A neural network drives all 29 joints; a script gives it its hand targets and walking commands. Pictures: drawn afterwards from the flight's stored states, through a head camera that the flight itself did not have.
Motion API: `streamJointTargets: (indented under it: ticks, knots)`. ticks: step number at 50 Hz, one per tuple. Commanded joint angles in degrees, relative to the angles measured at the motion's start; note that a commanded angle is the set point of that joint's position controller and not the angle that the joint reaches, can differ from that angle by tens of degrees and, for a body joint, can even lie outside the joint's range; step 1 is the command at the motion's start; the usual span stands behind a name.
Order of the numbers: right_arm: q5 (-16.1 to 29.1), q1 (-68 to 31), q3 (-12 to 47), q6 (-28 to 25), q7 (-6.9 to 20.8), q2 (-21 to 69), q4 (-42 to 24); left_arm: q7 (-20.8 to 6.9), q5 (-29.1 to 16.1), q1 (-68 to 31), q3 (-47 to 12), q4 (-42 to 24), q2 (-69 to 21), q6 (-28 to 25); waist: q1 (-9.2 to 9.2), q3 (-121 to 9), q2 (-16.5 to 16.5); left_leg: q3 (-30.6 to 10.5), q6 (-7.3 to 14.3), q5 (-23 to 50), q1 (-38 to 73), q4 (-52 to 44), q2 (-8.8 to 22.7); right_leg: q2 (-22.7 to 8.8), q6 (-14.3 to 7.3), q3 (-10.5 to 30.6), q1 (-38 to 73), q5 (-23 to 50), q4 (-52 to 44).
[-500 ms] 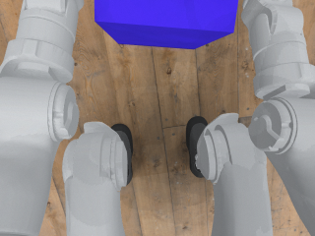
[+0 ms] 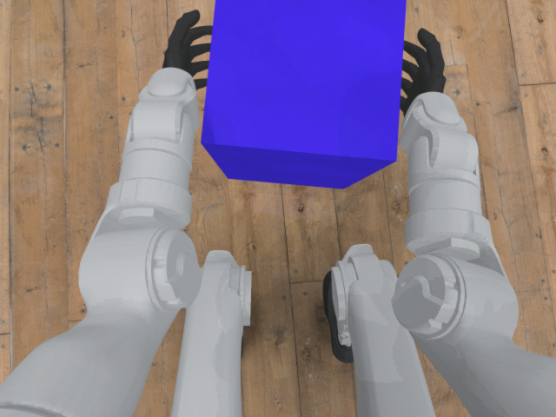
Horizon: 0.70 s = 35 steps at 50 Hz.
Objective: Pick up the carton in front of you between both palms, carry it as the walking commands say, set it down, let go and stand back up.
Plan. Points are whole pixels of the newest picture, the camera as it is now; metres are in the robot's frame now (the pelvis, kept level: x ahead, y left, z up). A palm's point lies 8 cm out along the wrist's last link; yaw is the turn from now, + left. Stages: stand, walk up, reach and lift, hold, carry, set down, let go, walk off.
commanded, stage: reach and lift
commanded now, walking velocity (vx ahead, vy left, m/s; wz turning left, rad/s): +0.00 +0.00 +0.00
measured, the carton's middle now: (296, 104) +0.53 -0.01 -0.13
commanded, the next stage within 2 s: none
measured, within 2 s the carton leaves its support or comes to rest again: neither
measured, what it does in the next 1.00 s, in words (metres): rises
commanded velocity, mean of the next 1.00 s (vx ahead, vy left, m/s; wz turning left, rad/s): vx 0.00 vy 0.00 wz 0.00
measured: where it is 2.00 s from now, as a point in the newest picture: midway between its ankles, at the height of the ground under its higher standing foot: (286, 334)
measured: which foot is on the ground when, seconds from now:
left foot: down 0.00-1.00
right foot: down 0.00-1.00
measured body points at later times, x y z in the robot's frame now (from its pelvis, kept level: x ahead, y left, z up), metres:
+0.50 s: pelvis +0.04 +0.00 +0.12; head +0.24 +0.02 +0.52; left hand +0.51 +0.15 +0.07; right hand +0.50 -0.15 +0.09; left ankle +0.12 +0.12 -0.42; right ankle +0.12 -0.14 -0.42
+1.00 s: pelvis +0.08 +0.00 +0.25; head +0.16 +0.00 +0.69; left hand +0.45 +0.15 +0.23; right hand +0.45 -0.15 +0.24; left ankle +0.12 +0.12 -0.42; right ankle +0.12 -0.14 -0.42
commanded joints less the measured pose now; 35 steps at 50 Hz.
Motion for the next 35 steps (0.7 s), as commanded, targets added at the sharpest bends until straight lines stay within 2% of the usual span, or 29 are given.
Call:
streamJointTargets:
  ticks: [1, 4, 8, 11, 15, 17, 19, 24, 29, 35]
  knots:
    - [10.47, -42.98, 32.16, 2.30, 14.87, 55.33, 0.12, -13.50, -7.36, -34.96, -19.34, -4.40, -59.70, -0.33, 0.83, -61.13, 3.08, 8.75, 1.98, 1.03, 37.36, -16.23, -5.19, 6.79, -1.73, -8.62, 31.76, 3.05, -13.97]
    - [12.37, -42.18, 35.85, 3.67, 15.34, 58.21, -0.83, -13.95, -8.13, -34.32, -21.26, -6.39, -61.47, 0.89, 2.33, -66.75, 0.94, 9.22, 2.24, 2.64, 40.59, -18.09, -5.43, 6.80, -1.06, -8.39, 36.56, 3.85, -15.87]
    - [12.65, -37.44, 37.90, 5.57, 15.99, 60.56, -0.46, -15.70, -8.66, -30.22, -22.62, -7.63, -64.20, 3.00, 2.75, -69.43, -1.23, 9.59, 2.30, 4.24, 43.67, -20.86, -5.73, 6.81, -0.50, -8.30, 42.13, 5.21, -19.52]
    - [12.63, -32.87, 39.20, 5.83, 16.20, 61.54, -1.69, -16.99, -9.67, -25.87, -24.28, -8.85, -66.66, 3.52, 1.84, -69.47, -1.74, 9.67, 1.93, 7.54, 45.59, -22.55, -5.94, 6.92, -0.50, -7.94, 46.85, 9.13, -22.13]
    - [11.86, -25.23, 39.49, 4.71, 16.10, 61.85, -1.89, -17.73, -11.38, -20.56, -27.34, -10.12, -69.31, 2.88, -0.28, -63.82, 0.35, 8.74, 0.92, 11.62, 47.76, -25.41, -6.01, 7.04, -1.20, -6.95, 50.04, 14.48, -25.26]
    - [11.14, -21.59, 38.74, 4.02, 16.13, 61.80, -1.26, -17.53, -11.36, -18.05, -28.07, -10.40, -70.16, 2.37, -0.92, -60.10, 1.87, 8.07, 0.56, 12.66, 49.14, -27.42, -5.94, 7.13, -1.76, -6.33, 50.40, 15.42, -26.93]
    - [10.75, -18.64, 38.32, 3.49, 16.27, 61.90, -0.69, -16.89, -10.94, -15.22, -28.44, -10.45, -70.68, 1.85, -0.77, -57.14, 3.23, 7.35, 0.35, 13.35, 51.29, -29.84, -5.85, 7.19, -2.22, -5.70, 50.72, 15.50, -28.69]
    - [10.52, -11.82, 38.75, 2.53, 17.02, 62.21, 0.53, -14.76, -9.55, -8.78, -29.77, -11.81, -72.01, 0.59, 0.60, -53.17, 5.31, 5.69, 0.13, 15.11, 60.02, -36.02, -5.55, 7.35, -2.79, -4.55, 52.03, 15.10, -33.57]
    - [11.68, -6.59, 43.29, 1.47, 17.82, 63.89, -0.86, -13.48, -9.52, -2.66, -32.01, -14.15, -73.11, -0.47, 2.00, -52.17, 3.76, 4.37, 0.41, 17.77, 68.59, -41.06, -5.21, 7.16, -2.57, -3.79, 57.93, 16.55, -38.23]
    - [12.30, -1.91, 48.23, 0.77, 17.52, 64.39, -4.53, -13.28, -10.41, 3.34, -35.00, -16.74, -74.38, -0.85, 2.15, -48.79, 0.73, 2.86, 1.08, 18.89, 76.66, -47.13, -4.77, 6.57, -2.41, -2.53, 67.46, 17.80, -44.72]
